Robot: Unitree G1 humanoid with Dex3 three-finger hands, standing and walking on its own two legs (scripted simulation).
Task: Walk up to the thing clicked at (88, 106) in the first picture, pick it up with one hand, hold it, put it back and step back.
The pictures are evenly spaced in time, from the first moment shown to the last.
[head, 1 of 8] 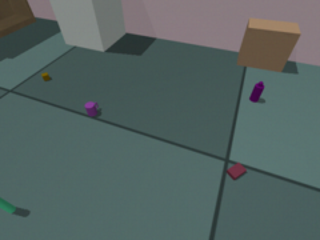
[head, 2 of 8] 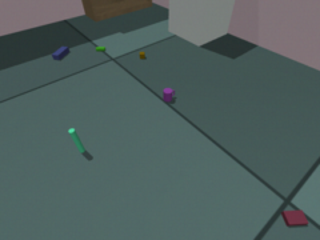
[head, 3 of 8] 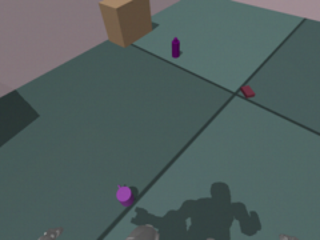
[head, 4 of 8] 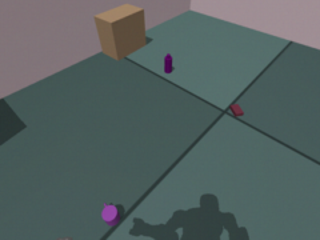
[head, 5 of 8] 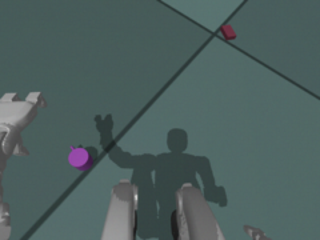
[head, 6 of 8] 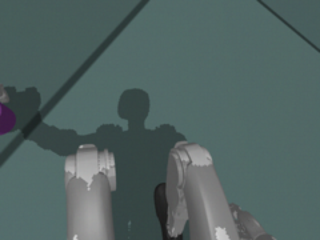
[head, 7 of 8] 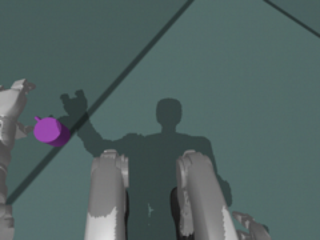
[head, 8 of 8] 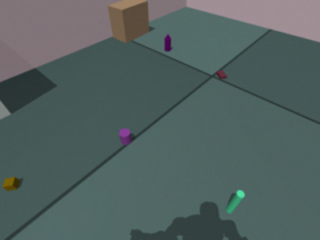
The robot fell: no
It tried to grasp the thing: yes
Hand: left
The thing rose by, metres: 0.65
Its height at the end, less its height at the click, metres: +0.00
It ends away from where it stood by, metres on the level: 0.04
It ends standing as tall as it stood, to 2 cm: yes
